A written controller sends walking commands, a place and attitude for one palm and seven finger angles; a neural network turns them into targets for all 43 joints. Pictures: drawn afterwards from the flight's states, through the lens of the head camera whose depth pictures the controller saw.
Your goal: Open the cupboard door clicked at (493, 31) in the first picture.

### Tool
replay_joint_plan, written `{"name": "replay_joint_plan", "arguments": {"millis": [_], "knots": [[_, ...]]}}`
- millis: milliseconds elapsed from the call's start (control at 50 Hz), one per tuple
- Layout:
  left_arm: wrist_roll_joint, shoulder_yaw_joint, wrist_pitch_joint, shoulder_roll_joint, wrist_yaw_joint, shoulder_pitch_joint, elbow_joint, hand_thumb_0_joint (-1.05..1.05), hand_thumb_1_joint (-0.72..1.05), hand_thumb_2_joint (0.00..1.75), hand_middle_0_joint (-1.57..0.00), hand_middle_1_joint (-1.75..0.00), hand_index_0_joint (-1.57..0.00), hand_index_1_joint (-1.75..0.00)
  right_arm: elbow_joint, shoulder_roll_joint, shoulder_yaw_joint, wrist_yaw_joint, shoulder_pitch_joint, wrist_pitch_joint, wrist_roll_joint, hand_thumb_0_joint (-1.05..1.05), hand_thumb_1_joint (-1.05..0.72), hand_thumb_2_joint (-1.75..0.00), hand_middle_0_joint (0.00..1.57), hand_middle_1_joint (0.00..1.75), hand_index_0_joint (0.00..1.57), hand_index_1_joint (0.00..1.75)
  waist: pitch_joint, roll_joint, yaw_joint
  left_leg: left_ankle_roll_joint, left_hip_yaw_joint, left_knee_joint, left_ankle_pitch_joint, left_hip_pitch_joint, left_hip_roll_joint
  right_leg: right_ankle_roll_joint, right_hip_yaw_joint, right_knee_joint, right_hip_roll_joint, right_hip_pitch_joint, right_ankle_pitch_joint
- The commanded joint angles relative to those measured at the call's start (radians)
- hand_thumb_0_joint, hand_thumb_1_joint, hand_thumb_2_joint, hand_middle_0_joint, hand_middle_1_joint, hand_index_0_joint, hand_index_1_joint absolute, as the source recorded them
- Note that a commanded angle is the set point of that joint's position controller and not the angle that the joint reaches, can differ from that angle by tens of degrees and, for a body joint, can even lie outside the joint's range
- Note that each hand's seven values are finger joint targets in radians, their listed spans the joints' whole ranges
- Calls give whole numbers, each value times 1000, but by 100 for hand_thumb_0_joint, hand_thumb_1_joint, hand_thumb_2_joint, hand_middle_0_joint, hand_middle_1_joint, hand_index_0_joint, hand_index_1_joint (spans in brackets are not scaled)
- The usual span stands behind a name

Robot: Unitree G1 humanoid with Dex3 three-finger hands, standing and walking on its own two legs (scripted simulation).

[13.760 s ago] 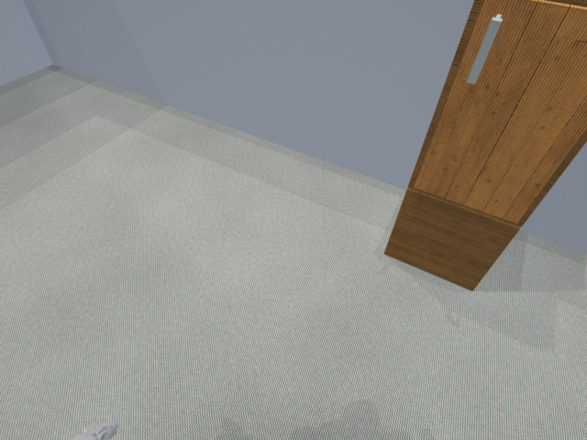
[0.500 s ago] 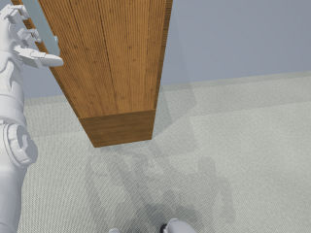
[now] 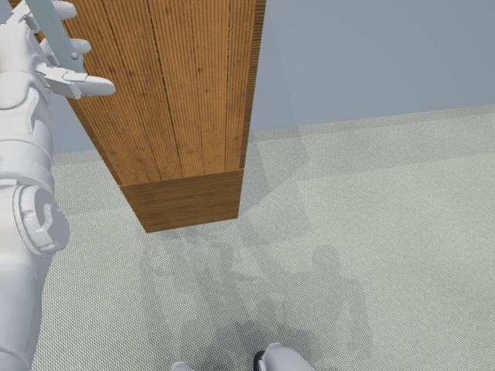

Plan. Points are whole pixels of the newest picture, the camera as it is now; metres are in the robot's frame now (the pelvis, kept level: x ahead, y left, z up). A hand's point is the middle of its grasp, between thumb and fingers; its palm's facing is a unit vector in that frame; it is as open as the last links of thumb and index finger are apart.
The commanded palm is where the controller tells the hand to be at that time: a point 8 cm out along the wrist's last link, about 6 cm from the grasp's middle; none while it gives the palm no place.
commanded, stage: slide the fingers in behind the handle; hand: left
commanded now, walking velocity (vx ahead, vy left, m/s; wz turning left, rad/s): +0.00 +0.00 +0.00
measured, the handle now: (59, 30) +0.60 +0.20 +0.17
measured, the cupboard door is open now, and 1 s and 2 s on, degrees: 0 0 25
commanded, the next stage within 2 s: close the thumb around the handle in 0.20 s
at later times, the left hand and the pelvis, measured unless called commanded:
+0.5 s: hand (80, 55) +0.55 +0.17 +0.16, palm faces +0.06 -1.00 +0.00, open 12.8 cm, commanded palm +0.53 +0.21 +0.16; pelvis +0.01 +0.00 +0.00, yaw +0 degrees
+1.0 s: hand (79, 55) +0.55 +0.17 +0.16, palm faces +0.06 -1.00 -0.01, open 5.4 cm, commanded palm +0.52 +0.22 +0.16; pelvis +0.01 +0.00 +0.00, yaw +0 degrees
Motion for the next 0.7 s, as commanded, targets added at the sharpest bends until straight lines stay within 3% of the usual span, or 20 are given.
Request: {"name": "replay_joint_plan", "arguments": {"millis": [0, 20, 40, 60, 100, 160, 180, 200, 220, 260, 280, 360, 380, 420, 440, 500, 540, 600, 660, 680], "knots": [[-8, -15, -83, 218, 14, -509, -252, 0, -50, 30, -30, -120, -30, -120, -47, -183, -65, -5, 185, -14, -1, 0, -90, -90, 20, 30, 20, 30, -448, 140, -3, 35, 5, -62, 375, 299, -24, -21, -28, -50, 17, 205, 336], [-14, -20, -85, 196, 13, -502, -248, 0, -50, 30, -30, -120, -30, -120, -46, -182, -67, -4, 191, -13, -2, 0, -90, -90, 20, 30, 20, 30, -448, 126, -8, 36, 0, -58, 395, 316, -23, -24, -33, -47, 21, 194, 342], [-21, -21, -87, 195, 11, -514, -258, 0, -50, 30, -30, -120, -30, -120, -46, -184, -68, -2, 186, -13, -1, 0, -90, -90, 20, 30, 20, 30, -446, 139, -5, 32, 0, -62, 381, 317, -22, -21, -32, -52, 21, 190, 329], [-26, -2, -83, 209, 12, -498, -244, 0, -50, 30, -30, -120, -30, -120, -44, -187, -70, -3, 187, -12, 0, 0, -90, -90, 20, 30, 20, 30, -450, 106, -4, 35, 0, -62, 368, 310, -22, -21, -32, -54, 22, 200, 323], [-35, -2, -78, 203, 9, -498, -246, 0, -50, 30, -30, -120, -30, -120, -44, -186, -70, -4, 186, -12, 2, 0, -90, -90, 20, 30, 20, 30, -444, 99, 0, 35, 4, -66, 365, 298, -23, -21, -30, -54, 21, 220, 336], [-28, -24, -72, 181, 10, -501, -236, 0, -50, 30, -30, -120, -30, -120, -42, -185, -68, -4, 181, -11, 2, 0, -90, -90, 20, 30, 20, 30, -413, 118, -5, 33, 3, -66, 358, 294, -23, -21, -32, -55, 20, 189, 320], [-26, -21, -67, 188, 14, -502, -225, 0, -50, 30, -30, -120, -30, -120, -41, -185, -67, -3, 181, -11, 3, 0, -90, -90, 20, 30, 20, 30, -389, 112, -7, 36, 6, -68, 332, 274, -24, -20, -30, -60, 20, 187, 304], [-20, 8, -70, 231, 20, -507, -236, 0, -50, 30, -30, -120, -30, -120, -42, -190, -69, -4, 185, -11, 2, 0, -90, -90, 20, 30, 20, 30, -403, 90, -3, 38, 5, -68, 338, 263, -24, -20, -28, -57, 19, 208, 316], [-16, 20, -75, 246, 25, -505, -248, 0, -50, 30, -30, -120, -30, -120, -48, -191, -68, -7, 185, -8, 0, 0, -90, -90, 20, 30, 20, 30, -430, 106, 6, 38, 3, -64, 359, 275, -27, -23, -25, -49, 18, 219, 333], [-13, -31, -76, 176, 26, -505, -247, 0, -50, 30, -30, -120, -30, -120, -45, -179, -69, -3, 180, -11, 1, 0, -90, -90, 20, 30, 20, 30, -429, 128, -6, 35, 6, -60, 380, 300, -27, -21, -30, -49, 17, 196, 342], [-14, -30, -77, 172, 27, -498, -248, 0, -50, 30, -30, -120, -30, -120, -45, -180, -69, -1, 182, -11, -1, 0, -90, -90, 20, 30, 20, 30, -419, 134, -3, 32, 3, -61, 380, 305, -24, -22, -32, -49, 18, 184, 333], [-27, -20, -81, 169, 27, -496, -275, 0, -28, 40, -32, -122, -32, -122, -47, -181, -73, 1, 182, -10, -1, 0, -90, -90, 20, 30, 20, 30, -470, 127, 3, 30, 2, -56, 417, 334, -25, -22, -32, -45, 21, 209, 363], [-32, -29, -74, 156, 24, -486, -251, 0, -22, 42, -32, -123, -32, -123, -45, -181, -72, 0, 179, -10, 2, 0, -90, -90, 20, 30, 20, 30, -443, 96, -4, 34, 6, -57, 397, 313, -26, -20, -30, -52, 21, 211, 362], [-32, -1, -74, 194, 22, -504, -259, 0, -11, 47, -33, -124, -33, -124, -44, -184, -71, -3, 183, -9, 0, 0, -90, -90, 20, 30, 20, 30, -439, 91, 2, 38, 8, -60, 390, 288, -30, -22, -25, -49, 20, 241, 380], [-28, 11, -80, 218, 22, -508, -284, 0, -5, 49, -33, -125, -33, -125, -47, -185, -72, -4, 182, -7, 2, 0, -90, -90, 20, 30, 20, 30, -477, 106, 10, 35, 7, -61, 406, 301, -29, -21, -25, -44, 19, 256, 393], [-23, -6, -90, 186, 24, -467, -328, 0, 12, 56, -34, -127, -34, -127, -57, -175, -73, 1, 172, -9, 0, 0, -90, -90, 20, 30, 20, 30, -494, 148, 26, 30, 10, -54, 459, 342, -27, -24, -30, -37, 20, 247, 418], [-31, -13, -89, 172, 27, -452, -305, 0, 23, 61, -35, -128, -35, -128, -56, -176, -72, 1, 168, -6, 2, 0, -90, -90, 20, 30, 20, 30, -457, 106, 14, 33, 11, -57, 434, 320, -26, -20, -29, -45, 22, 244, 408], [-33, 5, -64, 198, 24, -433, -246, 0, 40, 68, -36, -130, -36, -130, -56, -183, -73, -2, 170, -2, 9, 0, -90, -90, 20, 30, 20, 30, -404, 43, 15, 40, 18, -75, 361, 250, -31, -19, -25, -56, 20, 274, 388], [-21, -8, -70, 195, 23, -465, -277, 0, 56, 76, -38, -131, -38, -131, -54, -177, -72, -4, 167, -4, 7, 0, -90, -90, 20, 30, 20, 30, -425, 117, 16, 38, 21, -67, 387, 282, -32, -21, -21, -52, 17, 255, 395], [-21, -16, -72, 189, 23, -470, -274, 0, 62, 78, -38, -132, -38, -132, -52, -178, -70, -4, 167, -5, 7, 0, -90, -90, 20, 30, 20, 30, -418, 104, 7, 39, 18, -66, 381, 282, -32, -20, -21, -54, 18, 248, 387]]}}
